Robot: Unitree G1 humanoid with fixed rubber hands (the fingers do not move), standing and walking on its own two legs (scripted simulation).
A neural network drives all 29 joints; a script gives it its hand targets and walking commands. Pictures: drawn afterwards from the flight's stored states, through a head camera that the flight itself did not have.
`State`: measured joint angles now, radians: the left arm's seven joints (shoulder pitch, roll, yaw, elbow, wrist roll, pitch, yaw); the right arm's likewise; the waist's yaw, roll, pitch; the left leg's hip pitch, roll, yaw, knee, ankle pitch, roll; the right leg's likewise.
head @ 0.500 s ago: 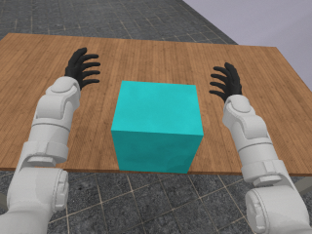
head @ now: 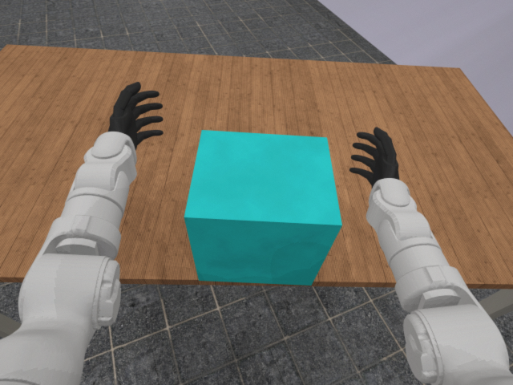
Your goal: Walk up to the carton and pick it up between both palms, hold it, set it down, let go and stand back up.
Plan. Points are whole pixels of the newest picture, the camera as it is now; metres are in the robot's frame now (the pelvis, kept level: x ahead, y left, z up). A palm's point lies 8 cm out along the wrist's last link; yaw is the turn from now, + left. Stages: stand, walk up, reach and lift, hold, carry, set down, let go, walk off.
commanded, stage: reach and lift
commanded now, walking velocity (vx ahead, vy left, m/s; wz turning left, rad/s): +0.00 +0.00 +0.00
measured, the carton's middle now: (259, 212) +0.38 +0.01 +0.04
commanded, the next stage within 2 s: none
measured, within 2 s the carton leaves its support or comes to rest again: neither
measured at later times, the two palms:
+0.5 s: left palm (150, 161) +0.45 +0.20 +0.08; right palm (365, 188) +0.41 -0.16 +0.08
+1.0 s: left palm (176, 168) +0.45 +0.16 +0.08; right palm (347, 188) +0.41 -0.13 +0.08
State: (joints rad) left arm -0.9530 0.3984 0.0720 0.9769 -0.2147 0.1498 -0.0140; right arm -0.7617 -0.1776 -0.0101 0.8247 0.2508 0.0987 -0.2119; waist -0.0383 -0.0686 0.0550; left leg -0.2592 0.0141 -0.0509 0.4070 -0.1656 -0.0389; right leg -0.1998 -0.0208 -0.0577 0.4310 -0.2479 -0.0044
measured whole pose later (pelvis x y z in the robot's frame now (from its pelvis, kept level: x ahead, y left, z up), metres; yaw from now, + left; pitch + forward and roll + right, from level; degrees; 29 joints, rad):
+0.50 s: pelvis +0.01 +0.00 +0.00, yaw +0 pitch +8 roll +0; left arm -0.86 0.29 0.07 1.05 -0.18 -0.07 0.00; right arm -0.69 -0.12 -0.01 0.87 0.25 -0.10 -0.19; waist -0.04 -0.06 -0.03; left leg -0.40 0.02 -0.05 0.44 -0.18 -0.04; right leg -0.32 -0.01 -0.06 0.43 -0.25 0.00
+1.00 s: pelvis +0.01 +0.00 +0.00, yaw +0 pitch +8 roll +0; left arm -0.86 0.14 0.17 1.05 0.03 -0.08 0.04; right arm -0.71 -0.02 -0.06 0.88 0.13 -0.13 -0.22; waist -0.04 -0.06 -0.04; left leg -0.40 0.02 -0.05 0.44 -0.18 -0.04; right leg -0.32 -0.01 -0.06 0.43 -0.24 0.00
